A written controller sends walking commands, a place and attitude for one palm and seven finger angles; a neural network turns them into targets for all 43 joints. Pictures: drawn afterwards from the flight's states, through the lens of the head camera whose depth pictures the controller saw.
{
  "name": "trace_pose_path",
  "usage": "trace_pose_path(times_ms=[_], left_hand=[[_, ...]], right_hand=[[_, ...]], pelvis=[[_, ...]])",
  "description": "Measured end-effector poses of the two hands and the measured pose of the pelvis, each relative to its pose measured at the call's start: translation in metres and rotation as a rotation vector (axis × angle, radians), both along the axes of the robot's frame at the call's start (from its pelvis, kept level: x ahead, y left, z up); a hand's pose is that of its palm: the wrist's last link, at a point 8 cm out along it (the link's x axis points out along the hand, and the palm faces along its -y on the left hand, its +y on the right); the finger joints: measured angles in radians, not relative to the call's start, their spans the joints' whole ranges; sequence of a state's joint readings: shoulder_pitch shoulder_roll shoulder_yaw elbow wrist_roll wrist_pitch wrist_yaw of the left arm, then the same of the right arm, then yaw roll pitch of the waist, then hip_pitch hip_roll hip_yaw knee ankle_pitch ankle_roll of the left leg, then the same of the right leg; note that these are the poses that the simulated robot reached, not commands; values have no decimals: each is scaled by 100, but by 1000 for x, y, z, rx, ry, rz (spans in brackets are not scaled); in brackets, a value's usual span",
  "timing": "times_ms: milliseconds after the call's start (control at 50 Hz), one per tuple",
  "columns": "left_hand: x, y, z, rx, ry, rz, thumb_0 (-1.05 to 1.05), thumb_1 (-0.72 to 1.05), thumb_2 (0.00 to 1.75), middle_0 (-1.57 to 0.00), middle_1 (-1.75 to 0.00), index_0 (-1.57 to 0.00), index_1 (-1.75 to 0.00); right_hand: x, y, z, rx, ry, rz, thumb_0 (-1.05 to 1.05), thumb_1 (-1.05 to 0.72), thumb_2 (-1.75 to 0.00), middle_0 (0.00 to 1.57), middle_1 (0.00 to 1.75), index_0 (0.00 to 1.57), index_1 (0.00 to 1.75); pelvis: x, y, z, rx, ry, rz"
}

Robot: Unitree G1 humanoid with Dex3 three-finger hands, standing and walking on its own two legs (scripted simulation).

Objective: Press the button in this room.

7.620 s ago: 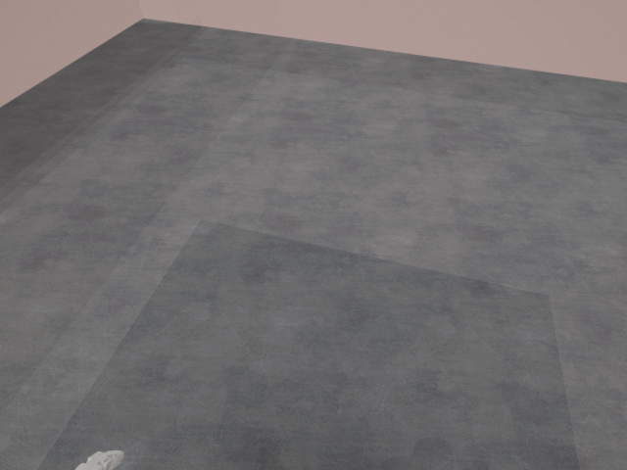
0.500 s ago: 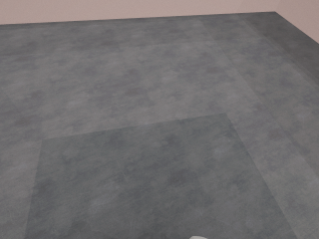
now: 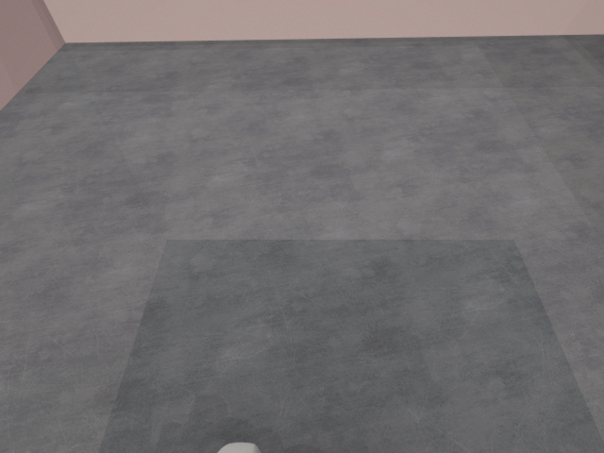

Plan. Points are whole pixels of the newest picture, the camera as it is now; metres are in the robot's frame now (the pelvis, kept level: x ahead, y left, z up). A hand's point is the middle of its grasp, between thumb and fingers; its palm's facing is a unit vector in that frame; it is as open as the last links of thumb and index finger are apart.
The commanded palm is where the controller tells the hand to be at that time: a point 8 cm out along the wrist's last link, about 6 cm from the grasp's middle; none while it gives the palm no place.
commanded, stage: turn or walk to find it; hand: left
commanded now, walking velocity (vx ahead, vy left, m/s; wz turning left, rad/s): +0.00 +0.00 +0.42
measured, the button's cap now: out of the picture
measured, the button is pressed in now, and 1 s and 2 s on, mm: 0 0 0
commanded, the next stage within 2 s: none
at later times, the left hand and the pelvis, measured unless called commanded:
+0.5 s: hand out of the picture +0.02 +0.23 -0.16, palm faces +0.22 -0.93 -0.29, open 7.4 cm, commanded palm none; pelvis -0.03 +0.01 -0.01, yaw +11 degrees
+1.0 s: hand out of the picture -0.12 +0.22 -0.19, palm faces +0.46 -0.86 -0.24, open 7.4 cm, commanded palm none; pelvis -0.06 +0.02 -0.02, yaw +24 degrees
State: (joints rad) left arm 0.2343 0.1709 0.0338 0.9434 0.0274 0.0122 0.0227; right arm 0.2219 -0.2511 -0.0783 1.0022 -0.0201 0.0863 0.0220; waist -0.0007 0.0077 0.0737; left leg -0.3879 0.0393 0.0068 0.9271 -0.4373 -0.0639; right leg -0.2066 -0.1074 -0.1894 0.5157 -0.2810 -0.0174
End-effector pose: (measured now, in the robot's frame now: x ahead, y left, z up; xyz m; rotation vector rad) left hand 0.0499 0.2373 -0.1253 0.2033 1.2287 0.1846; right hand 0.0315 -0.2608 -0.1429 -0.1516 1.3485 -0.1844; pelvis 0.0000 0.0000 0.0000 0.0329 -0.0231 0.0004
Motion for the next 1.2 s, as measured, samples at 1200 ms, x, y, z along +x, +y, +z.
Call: trace_pose_path(times_ms=[1200], left_hand=[[-202, 38, -10, -11, 41, 533, 0, 91, 90, -20, -30, -20, -30]], right_hand=[[82, 107, 18, 14, -148, 575, 1, -90, -90, 21, 30, 20, 30]], pelvis=[[-71, 20, 1, -46, 9, 495]])
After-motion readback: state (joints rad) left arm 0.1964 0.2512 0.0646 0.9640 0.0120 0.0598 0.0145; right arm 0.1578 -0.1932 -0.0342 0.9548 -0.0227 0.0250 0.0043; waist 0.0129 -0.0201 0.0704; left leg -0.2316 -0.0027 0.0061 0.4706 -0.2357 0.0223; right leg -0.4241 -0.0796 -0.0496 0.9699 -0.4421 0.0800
